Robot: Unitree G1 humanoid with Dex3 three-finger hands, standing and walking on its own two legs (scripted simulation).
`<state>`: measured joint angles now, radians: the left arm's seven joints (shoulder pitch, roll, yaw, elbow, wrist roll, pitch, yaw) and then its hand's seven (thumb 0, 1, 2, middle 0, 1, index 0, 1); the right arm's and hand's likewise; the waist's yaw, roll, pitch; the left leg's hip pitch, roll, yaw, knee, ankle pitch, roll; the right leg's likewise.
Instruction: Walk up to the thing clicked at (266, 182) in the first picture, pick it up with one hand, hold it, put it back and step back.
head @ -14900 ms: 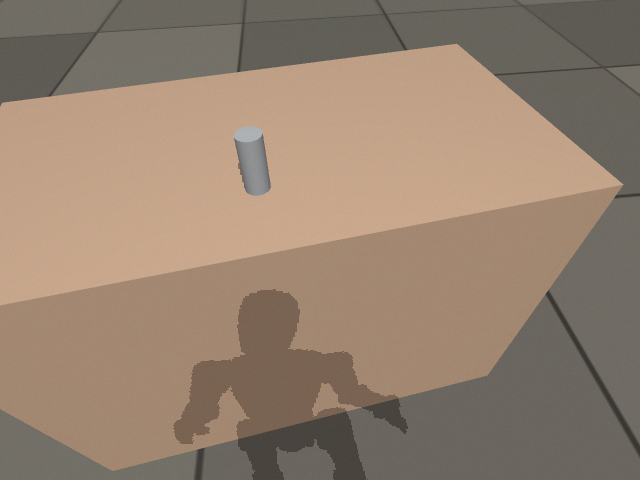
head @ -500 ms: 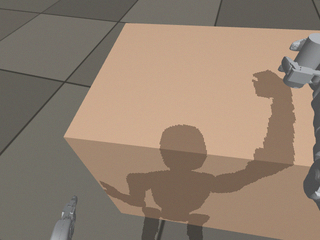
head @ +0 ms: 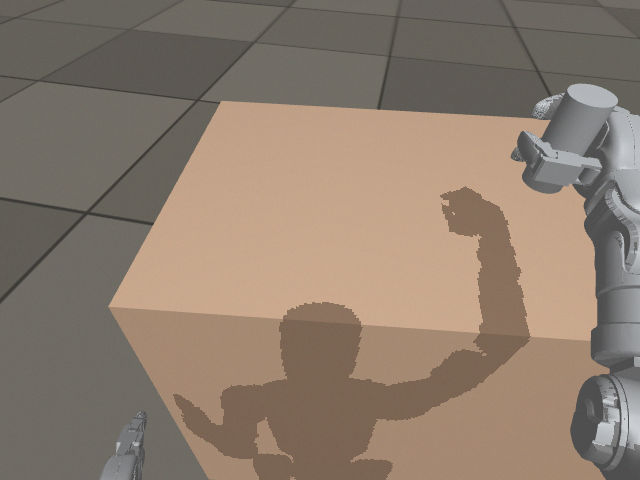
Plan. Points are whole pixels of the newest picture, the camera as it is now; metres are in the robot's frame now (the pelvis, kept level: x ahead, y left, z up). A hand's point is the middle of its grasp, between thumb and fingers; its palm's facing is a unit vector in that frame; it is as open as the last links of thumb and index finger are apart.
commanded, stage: lift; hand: right
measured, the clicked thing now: (564, 142) +0.42 -0.23 +0.26
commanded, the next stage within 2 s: hold in 0.72 s
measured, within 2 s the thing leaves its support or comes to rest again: neither
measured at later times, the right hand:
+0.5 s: hand (582, 152) +0.33 -0.19 +0.30, palm faces +0.21 +0.98 +0.01, open 5.9 cm
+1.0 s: hand (605, 145) +0.31 -0.19 +0.32, palm faces +0.20 +0.98 +0.00, open 5.9 cm
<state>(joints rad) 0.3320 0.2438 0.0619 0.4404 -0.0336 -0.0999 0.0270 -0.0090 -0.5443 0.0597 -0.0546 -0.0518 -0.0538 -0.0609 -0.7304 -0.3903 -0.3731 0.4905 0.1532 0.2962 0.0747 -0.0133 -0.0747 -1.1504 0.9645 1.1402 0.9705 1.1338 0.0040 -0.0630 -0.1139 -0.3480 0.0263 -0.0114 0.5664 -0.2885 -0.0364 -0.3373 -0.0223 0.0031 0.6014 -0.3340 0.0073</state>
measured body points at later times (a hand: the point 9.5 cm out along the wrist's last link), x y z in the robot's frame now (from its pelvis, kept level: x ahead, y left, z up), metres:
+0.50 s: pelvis -0.03 +0.01 +0.00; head -0.07 +0.04 +0.45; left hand +0.14 +0.26 -0.07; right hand +0.32 -0.24 +0.30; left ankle +0.00 +0.14 -0.73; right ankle -0.02 -0.12 -0.73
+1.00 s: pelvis -0.04 +0.01 +0.00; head -0.09 +0.05 +0.45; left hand +0.15 +0.26 -0.06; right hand +0.29 -0.24 +0.32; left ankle +0.00 +0.14 -0.73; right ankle -0.02 -0.12 -0.73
